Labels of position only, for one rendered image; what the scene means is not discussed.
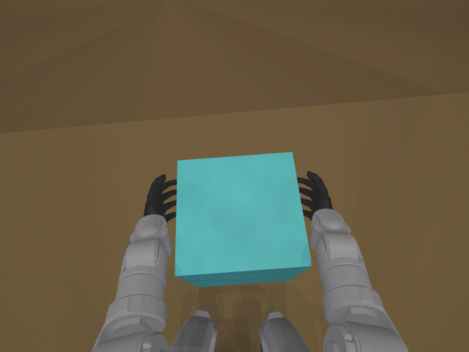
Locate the robot left hand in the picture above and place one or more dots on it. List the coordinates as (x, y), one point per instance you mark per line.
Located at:
(155, 198)

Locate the robot left forearm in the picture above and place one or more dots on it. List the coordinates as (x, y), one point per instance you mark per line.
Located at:
(139, 303)

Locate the robot right forearm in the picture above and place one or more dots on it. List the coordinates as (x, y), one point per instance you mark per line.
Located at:
(348, 294)

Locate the carton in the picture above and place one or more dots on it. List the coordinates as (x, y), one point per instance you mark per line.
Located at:
(239, 220)

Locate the robot left thigh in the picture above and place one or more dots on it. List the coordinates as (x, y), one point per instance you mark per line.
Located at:
(198, 334)

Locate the robot left upper arm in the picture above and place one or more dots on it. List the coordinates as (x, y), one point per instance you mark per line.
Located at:
(143, 341)

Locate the right robot shin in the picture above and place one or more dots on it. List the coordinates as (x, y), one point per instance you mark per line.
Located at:
(274, 315)

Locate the robot right upper arm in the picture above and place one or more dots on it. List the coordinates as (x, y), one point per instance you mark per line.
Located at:
(348, 336)

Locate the robot right hand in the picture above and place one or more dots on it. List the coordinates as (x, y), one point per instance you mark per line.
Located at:
(318, 194)

